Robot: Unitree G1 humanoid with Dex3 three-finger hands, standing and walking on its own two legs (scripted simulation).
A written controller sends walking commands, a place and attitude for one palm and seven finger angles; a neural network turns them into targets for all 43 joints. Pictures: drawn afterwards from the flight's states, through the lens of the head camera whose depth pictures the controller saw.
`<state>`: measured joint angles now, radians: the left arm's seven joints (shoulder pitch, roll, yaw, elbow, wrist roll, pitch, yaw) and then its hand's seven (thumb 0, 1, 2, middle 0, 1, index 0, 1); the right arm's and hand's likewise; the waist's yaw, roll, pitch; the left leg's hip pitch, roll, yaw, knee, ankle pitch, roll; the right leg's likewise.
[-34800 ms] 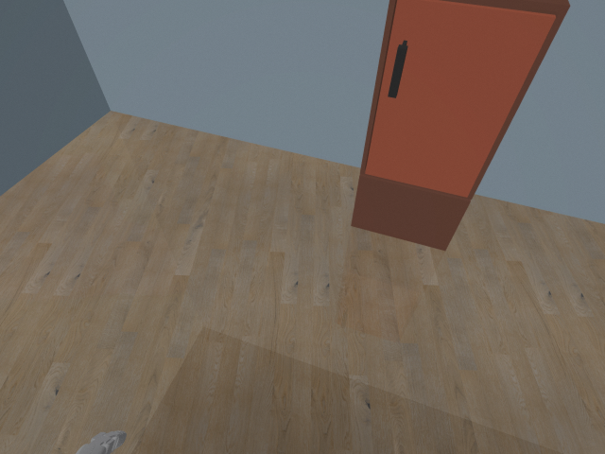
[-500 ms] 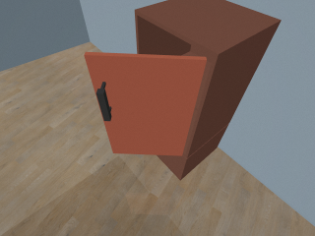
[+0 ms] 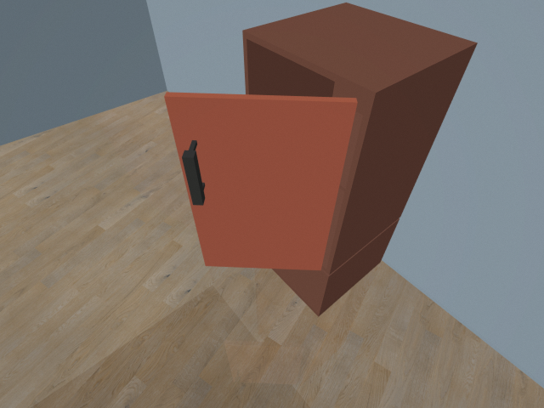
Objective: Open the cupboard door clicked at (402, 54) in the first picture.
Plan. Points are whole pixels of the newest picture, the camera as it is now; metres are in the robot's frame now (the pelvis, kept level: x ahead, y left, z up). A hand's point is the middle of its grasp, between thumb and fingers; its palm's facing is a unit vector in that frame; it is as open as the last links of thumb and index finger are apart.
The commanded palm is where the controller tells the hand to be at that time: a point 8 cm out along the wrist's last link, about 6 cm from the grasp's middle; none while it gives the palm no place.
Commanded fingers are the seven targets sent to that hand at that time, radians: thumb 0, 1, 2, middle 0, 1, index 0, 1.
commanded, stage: look again from close up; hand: left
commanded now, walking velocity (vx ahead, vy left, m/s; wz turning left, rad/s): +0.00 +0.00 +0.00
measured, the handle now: (196, 173) +0.59 +0.21 -0.01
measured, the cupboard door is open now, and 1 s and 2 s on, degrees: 48 48 48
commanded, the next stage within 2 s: shuffle to correct the standing spot in 0.14 s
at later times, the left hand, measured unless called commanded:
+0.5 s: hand out of the picture -0.05 +0.16 -0.18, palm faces +0.06 -0.99 -0.16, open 7.4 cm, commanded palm none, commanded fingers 0.00 0.90 0.90 -0.20 -0.30 -0.20 -0.30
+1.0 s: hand out of the picture +0.10 +0.18 -0.18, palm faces +0.05 -0.97 -0.22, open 7.3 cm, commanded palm none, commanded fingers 0.00 0.90 0.90 -0.20 -0.30 -0.20 -0.30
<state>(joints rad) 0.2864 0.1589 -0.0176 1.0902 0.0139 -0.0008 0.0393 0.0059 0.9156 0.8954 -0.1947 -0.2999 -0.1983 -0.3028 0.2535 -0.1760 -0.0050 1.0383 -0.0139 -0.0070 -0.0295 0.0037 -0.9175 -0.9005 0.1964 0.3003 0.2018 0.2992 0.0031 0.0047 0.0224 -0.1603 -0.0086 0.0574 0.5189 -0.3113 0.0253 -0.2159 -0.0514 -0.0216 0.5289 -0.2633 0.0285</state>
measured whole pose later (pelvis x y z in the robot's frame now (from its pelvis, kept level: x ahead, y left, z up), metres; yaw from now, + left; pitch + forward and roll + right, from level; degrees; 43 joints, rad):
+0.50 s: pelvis -0.01 +0.00 +0.00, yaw +0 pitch -1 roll +0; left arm 0.39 0.14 0.01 1.08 0.02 0.00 0.01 0.01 0.91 0.90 -0.19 -0.30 -0.20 -0.30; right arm 0.38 -0.15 0.00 1.10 -0.03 0.01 -0.01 0.00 -0.90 -0.90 0.20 0.30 0.20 0.30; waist 0.00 -0.01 0.01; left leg -0.23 0.00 0.04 0.56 -0.33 0.03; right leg -0.28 -0.03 -0.02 0.56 -0.29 -0.01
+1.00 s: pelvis +0.05 +0.00 +0.00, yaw +0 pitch -1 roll +1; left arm 0.23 0.16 0.03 1.02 0.01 0.00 0.05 0.01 0.94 0.90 -0.19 -0.30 -0.20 -0.30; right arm 0.29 -0.11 -0.02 1.09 -0.01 0.00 -0.05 0.02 -0.92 -0.90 0.20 0.30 0.20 0.30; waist 0.00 -0.01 0.07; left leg -0.18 0.00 0.09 0.54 -0.34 0.02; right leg -0.26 -0.04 -0.08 0.61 -0.30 -0.02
